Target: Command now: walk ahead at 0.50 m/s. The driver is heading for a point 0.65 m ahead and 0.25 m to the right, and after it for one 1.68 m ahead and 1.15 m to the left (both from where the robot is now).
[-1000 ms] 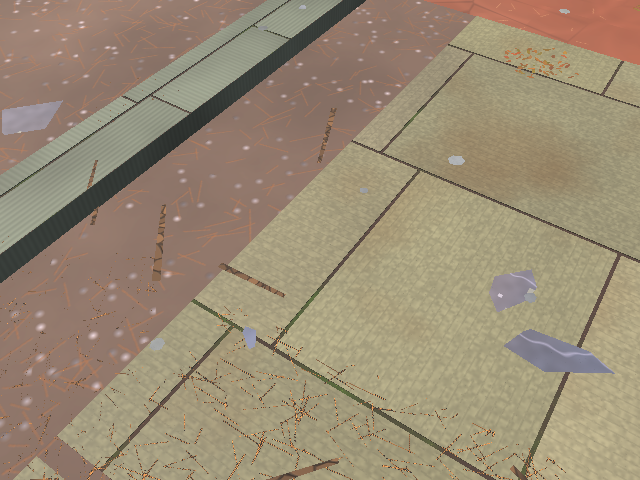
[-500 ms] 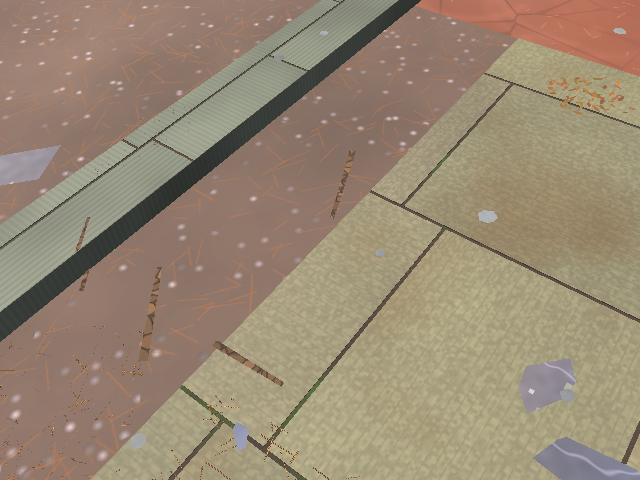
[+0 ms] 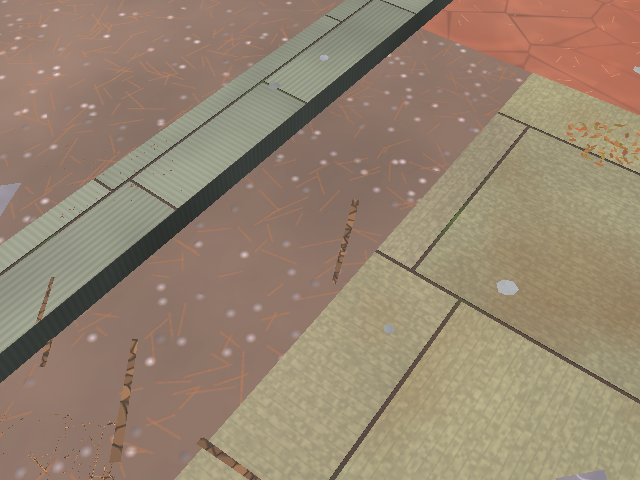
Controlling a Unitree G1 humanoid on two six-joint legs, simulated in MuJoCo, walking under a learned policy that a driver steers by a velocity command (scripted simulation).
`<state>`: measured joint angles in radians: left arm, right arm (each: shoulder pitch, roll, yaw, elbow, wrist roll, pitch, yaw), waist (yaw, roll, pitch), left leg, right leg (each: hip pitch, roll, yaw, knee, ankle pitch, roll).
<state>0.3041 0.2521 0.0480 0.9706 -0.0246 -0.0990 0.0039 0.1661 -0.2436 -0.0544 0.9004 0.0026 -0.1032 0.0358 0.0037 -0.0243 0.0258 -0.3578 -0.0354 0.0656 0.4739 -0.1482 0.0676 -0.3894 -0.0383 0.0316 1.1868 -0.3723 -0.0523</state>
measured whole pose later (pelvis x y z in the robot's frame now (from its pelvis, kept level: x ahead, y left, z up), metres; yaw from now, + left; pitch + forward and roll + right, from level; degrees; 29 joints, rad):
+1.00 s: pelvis +0.56 -0.09 -0.01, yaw -21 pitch +3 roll +1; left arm 0.37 0.28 0.07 0.84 -0.01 -0.05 0.02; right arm 0.04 -0.26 -0.05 0.78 -0.01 -0.14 0.02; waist 0.06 -0.02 0.00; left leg -0.45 -0.05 -0.01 0.51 -0.11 0.04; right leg -0.15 0.08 0.18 0.75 -0.45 -0.05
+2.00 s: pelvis +1.05 -0.14 -0.02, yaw +11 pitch +2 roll -1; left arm 0.30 0.30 0.06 0.81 0.03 -0.05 -0.01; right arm 0.13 -0.30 -0.06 0.64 -0.04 -0.02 0.03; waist 0.04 -0.01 0.07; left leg -0.48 -0.06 0.03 0.65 -0.20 0.09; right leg -0.26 -0.08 -0.05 1.15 -0.47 0.03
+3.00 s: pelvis +1.49 +0.05 +0.01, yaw +45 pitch +2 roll -1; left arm 0.35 0.23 0.03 0.80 0.01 -0.02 -0.01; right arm 0.04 -0.22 -0.01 0.58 -0.01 0.02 0.03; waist 0.04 0.02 0.10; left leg -0.73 -0.08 0.09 1.00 -0.27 0.15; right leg -0.24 -0.08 -0.07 1.17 -0.38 0.03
